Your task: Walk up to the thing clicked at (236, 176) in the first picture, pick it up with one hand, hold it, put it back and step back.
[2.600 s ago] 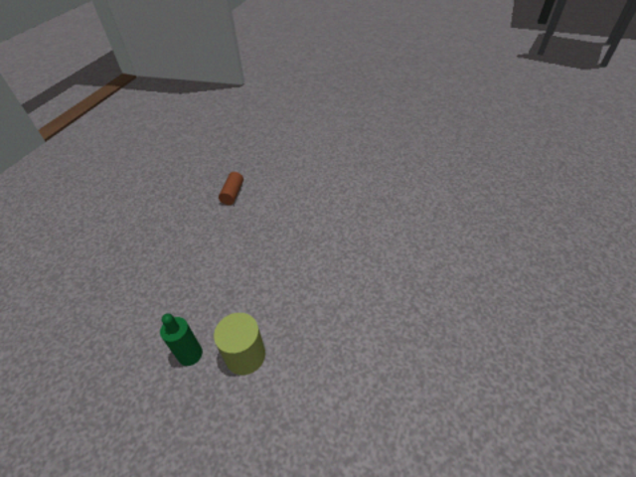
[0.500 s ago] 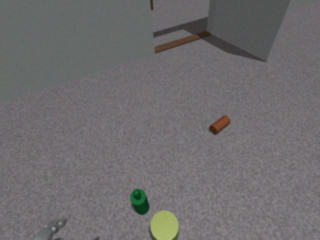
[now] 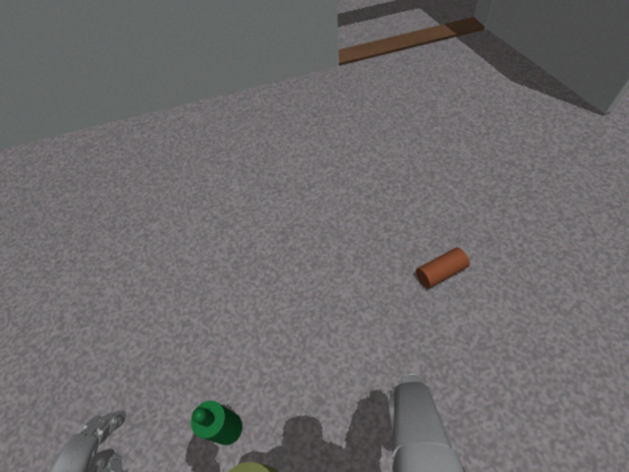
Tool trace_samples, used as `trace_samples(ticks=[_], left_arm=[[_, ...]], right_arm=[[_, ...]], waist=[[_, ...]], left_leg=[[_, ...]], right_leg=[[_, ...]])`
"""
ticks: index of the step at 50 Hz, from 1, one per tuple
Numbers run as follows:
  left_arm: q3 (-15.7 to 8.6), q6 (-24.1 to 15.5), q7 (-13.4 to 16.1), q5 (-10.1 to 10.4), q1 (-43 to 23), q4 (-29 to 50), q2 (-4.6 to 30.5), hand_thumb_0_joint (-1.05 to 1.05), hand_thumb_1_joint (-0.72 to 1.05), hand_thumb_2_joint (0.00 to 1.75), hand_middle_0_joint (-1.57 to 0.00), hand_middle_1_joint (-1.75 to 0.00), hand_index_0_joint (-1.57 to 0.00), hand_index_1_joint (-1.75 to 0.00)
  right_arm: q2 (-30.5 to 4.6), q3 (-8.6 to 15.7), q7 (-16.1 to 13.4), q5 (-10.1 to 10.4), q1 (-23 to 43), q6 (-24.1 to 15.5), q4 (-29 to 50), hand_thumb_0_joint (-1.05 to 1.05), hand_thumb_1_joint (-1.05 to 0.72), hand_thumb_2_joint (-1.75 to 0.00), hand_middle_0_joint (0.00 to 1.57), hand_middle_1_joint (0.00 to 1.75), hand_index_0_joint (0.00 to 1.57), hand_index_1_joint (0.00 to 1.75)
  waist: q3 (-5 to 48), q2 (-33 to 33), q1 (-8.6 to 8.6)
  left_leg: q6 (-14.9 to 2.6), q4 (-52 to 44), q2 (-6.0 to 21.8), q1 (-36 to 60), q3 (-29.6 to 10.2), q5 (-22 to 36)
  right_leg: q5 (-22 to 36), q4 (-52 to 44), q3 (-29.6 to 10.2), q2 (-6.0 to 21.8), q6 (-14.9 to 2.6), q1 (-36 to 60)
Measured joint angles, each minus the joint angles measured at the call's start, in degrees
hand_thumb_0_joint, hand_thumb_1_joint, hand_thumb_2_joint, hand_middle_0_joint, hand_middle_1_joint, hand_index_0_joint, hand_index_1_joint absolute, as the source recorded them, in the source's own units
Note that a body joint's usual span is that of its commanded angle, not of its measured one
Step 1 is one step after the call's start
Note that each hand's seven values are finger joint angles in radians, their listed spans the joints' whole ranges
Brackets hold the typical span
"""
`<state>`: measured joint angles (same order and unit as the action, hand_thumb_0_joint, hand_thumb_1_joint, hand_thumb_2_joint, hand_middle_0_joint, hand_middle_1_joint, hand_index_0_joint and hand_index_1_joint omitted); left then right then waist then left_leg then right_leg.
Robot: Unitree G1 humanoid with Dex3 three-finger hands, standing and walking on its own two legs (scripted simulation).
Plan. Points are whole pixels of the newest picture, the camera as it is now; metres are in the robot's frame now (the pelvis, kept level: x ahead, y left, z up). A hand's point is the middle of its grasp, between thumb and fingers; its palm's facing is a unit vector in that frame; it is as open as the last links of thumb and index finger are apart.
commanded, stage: walk up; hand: left
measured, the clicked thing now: (442, 267) +0.71 -0.37 -0.69
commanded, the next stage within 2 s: none
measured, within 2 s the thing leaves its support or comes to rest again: neither
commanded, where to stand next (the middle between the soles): +0.44 -0.73 m, yaw +24 degrees
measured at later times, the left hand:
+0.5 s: hand out of the picture +0.03 +0.13 -0.16, palm faces +0.24 -0.92 -0.32, open 7.4 cm
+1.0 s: hand out of the picture -0.06 -0.07 -0.11, palm faces +0.33 -0.86 -0.37, open 7.4 cm
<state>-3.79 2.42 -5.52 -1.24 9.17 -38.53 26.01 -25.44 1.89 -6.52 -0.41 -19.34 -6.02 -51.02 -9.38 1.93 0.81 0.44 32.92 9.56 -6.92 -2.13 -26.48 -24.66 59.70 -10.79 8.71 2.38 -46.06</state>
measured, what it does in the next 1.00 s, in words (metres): steps to the right: right foot, then left foot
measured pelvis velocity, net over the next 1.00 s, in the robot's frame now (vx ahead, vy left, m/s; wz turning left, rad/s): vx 0.02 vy -0.35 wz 0.25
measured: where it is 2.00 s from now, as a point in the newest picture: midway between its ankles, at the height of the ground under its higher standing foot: (576, 405)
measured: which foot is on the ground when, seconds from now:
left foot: down 0.00-0.02, up 0.04-0.40, down 0.42-0.88, up 0.90-1.00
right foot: up 0.00-0.02, down 0.04-0.40, up 0.42-0.84, down 0.86-1.00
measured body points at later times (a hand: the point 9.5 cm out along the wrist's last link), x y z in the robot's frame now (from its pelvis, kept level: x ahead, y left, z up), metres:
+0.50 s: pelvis +0.02 -0.17 +0.01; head -0.02 -0.11 +0.45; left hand +0.01 +0.18 -0.13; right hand +0.07 -0.55 -0.03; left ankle +0.05 -0.07 -0.70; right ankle +0.21 -0.28 -0.63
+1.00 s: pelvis +0.02 -0.35 +0.02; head +0.00 -0.36 +0.47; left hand -0.08 -0.03 -0.09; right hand +0.19 -0.68 -0.07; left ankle +0.04 -0.19 -0.63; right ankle +0.00 -0.46 -0.70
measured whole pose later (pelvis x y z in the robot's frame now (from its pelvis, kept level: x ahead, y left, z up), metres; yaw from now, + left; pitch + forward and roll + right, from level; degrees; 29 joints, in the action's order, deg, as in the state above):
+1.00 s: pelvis +0.02 -0.35 +0.02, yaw +14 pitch -2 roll +1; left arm -7.6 4.8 -5.4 -3.6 22.2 -49.1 24.4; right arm -26.4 4.7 -5.7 -0.3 -16.5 -0.4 -57.1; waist 1.6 1.4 -6.2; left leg -2.0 65.7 -0.6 -34.9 -4.7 -25.1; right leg -26.1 39.8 4.1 1.4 -1.0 -12.0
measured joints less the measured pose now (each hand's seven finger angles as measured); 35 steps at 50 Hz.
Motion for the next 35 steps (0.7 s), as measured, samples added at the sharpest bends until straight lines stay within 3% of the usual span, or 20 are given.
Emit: trace_samples(ticks=[2,3,5,6,7,9,11,13,16,19,21,22,25,28,32,35], left_arm=[[-1.41,-2.92,-0.39,-0.02,-1.39,2.51,3.37,0.02,0.9,0.9,-0.2,-0.3,-0.21,-0.3],[-2.7,-3.93,0.03,-0.49,-1.48,2.86,4.94,0.01,0.9,0.9,-0.2,-0.3,-0.21,-0.3],[-4.58,-3.6,1.34,-1.69,-1.41,2.32,4.12,0.01,0.9,0.9,-0.2,-0.3,-0.2,-0.3],[-4.37,-2.88,1.74,-1.76,-1.27,1.77,2.9,0.01,0.9,0.9,-0.2,-0.3,-0.2,-0.3],[-3.57,-2.17,2.02,-1.52,-1.27,0.77,1.15,0.0,0.9,0.9,-0.19,-0.3,-0.2,-0.3],[-1.14,-1.0,2.09,-1.37,-0.92,-1.3,-3.44,0.0,0.91,0.9,-0.19,-0.3,-0.2,-0.3],[0.96,-0.32,1.3,-2.13,0.31,-2.82,-7.11,0.01,0.9,0.9,-0.2,-0.3,-0.2,-0.3],[1.67,0.13,0.41,-2.75,1.77,-3.9,-8.53,0.01,0.9,0.9,-0.2,-0.3,-0.21,-0.3],[0.55,0.57,-0.11,-3.19,3.64,-4.11,-6.78,0.01,0.89,0.9,-0.21,-0.3,-0.21,-0.3],[-1.83,1.61,0.27,-3.65,5.35,-3.11,-2.58,0.01,0.89,0.9,-0.21,-0.3,-0.21,-0.3],[-3.22,3.12,0.86,-3.68,6.63,-2.72,-0.64,0.01,0.89,0.9,-0.21,-0.3,-0.21,-0.3],[-3.93,3.96,1.14,-3.56,6.38,-3.28,0.19,0.01,0.89,0.9,-0.2,-0.3,-0.21,-0.3],[-5.56,5.5,1.0,-3.49,7.21,-5.26,2.57,0.01,0.9,0.9,-0.2,-0.3,-0.2,-0.3],[-6.03,5.84,-0.29,-3.45,8.34,-8.05,3.37,0.01,0.9,0.9,-0.2,-0.3,-0.2,-0.3],[-5.81,5.24,-1.4,-2.57,9.21,-9.53,3.63,0.01,0.9,0.9,-0.2,-0.3,-0.2,-0.3],[-5.66,5.18,-1.31,-2.38,9.77,-9.57,3.81,0.01,0.9,0.9,-0.2,-0.3,-0.2,-0.3]], right_arm=[[0.45,-0.7,0.27,-0.39,-1.07,1.34,-2.42,0.0,-0.9,-0.89,0.21,0.3,0.21,0.3],[1.4,-0.74,0.27,-0.43,-1.08,2.28,-3.81,0.0,-0.9,-0.89,0.21,0.3,0.21,0.3],[1.38,0.21,0.11,-0.73,1.09,3.66,-5.57,0.01,-0.9,-0.89,0.21,0.3,0.21,0.3],[0.85,0.85,-0.11,-0.76,2.73,3.97,-5.5,0.01,-0.9,-0.89,0.21,0.3,0.21,0.3],[-0.15,1.35,-0.31,-0.74,4.77,3.99,-4.9,0.01,-0.9,-0.89,0.21,0.3,0.21,0.3],[-3.28,1.98,-0.29,-0.19,8.92,3.07,-3.38,0.01,-0.91,-0.89,0.21,0.3,0.21,0.3],[-5.78,2.24,0.19,0.62,11.21,2.21,-2.06,0.01,-0.91,-0.89,0.2,0.3,0.2,0.3],[-6.2,2.27,0.86,0.92,11.05,1.88,-1.2,0.0,-0.91,-0.9,0.2,0.3,0.2,0.3],[-3.95,1.67,1.81,0.59,7.26,1.79,-1.53,0.0,-0.91,-0.9,0.2,0.3,0.2,0.3],[-1.24,1.01,2.82,-0.02,1.87,2.15,-2.55,0.0,-0.91,-0.89,0.21,0.3,0.21,0.3],[-1.78,1.7,2.82,-0.84,-3.07,1.54,-1.98,-0.01,-0.9,-0.89,0.21,0.3,0.21,0.3],[-1.69,2.27,2.19,-1.42,-4.52,1.78,-2.56,-0.01,-0.9,-0.89,0.21,0.3,0.21,0.3],[-0.25,2.1,1.13,-1.51,-6.22,3.92,-6.1,0.0,-0.9,-0.89,0.21,0.3,0.21,0.3],[0.57,2.42,1.41,-2.03,-7.26,4.41,-8.26,0.0,-0.9,-0.89,0.21,0.3,0.21,0.3],[1.37,2.53,1.47,-2.74,-6.49,3.56,-9.2,0.0,-0.9,-0.89,0.21,0.3,0.21,0.3],[0.97,2.34,1.79,-2.27,-3.99,2.61,-7.99,0.01,-0.9,-0.89,0.21,0.3,0.21,0.3]], waist=[[1.46,2.13,-0.52],[2.83,4.35,-1.55],[4.75,4.88,-2.69],[5.21,4.97,-2.85],[4.77,4.53,-2.92],[2.52,1.32,-2.82],[1.39,-2.2,-3.0],[1.33,-3.49,-3.5],[2.48,-1.3,-4.51],[4.38,2.88,-5.54],[6.68,2.77,-4.34],[6.6,3.41,-3.18],[6.94,7.51,-2.15],[9.09,7.78,-1.03],[10.44,6.65,-1.4],[9.8,6.17,-2.44]], left_leg=[[-3.72,10.83,2.23,-2.15,-3.49,-3.7],[-4.41,17.61,3.23,-2.47,-6.14,-7.77],[-5.19,30.53,4.42,-4.38,-13.92,-12.82],[-5.16,37.33,2.53,-7.18,-15.78,-12.51],[-4.96,43.07,0.36,-10.36,-15.08,-11.03],[-4.67,49.74,-2.82,-16.6,-9.76,-5.51],[-4.59,50.61,-4.61,-21.95,-2.83,-0.82],[-3.98,47.59,-6.26,-25.21,3.28,1.52],[-3.44,37.35,-8.78,-25.82,9.04,-0.73],[-5.57,22.88,-10.21,-21.22,9.84,-2.42],[-5.48,13.11,-9.38,-16.84,5.63,1.76],[-4.74,14.41,-9.59,-17.15,4.56,3.98],[-3.09,13.65,-10.07,-14.39,4.77,6.03],[-2.05,8.92,-8.22,-11.73,3.21,7.71],[-1.09,2.57,-6.2,-10.85,0.8,7.92],[-0.97,-0.23,-5.57,-12.16,-0.22,9.15]], right_leg=[[14.06,-9.58,-0.42,0.97,-0.35,3.1],[17.37,-7.17,-0.32,0.29,1.39,2.92],[11.26,2.32,2.68,-1.74,1.04,0.3],[9.53,4.11,3.77,-1.8,0.5,-0.46],[9.31,3.76,4.66,-1.71,0.1,-0.23],[12.1,-1.7,7.2,-2.09,-0.28,2.7],[14.79,-9.32,10.01,-3.36,-0.79,6.17],[13.89,-15.87,12.37,-4.6,-2.62,9.22],[11.96,-23.16,15.51,-5.31,-6.84,12.99],[10.9,-25.13,17.67,-5.56,-9.26,14.54],[3.08,-17.25,17.56,-7.31,-8.26,11.54],[1.64,-10.99,14.72,-8.14,-7.21,9.67],[3.97,2.49,6.78,-9.94,-3.77,6.01],[5.65,12.34,4.77,-10.69,-1.66,5.09],[9.46,18.17,2.74,-10.48,-0.36,8.92],[8.84,15.03,1.87,-9.63,0.19,14.02]])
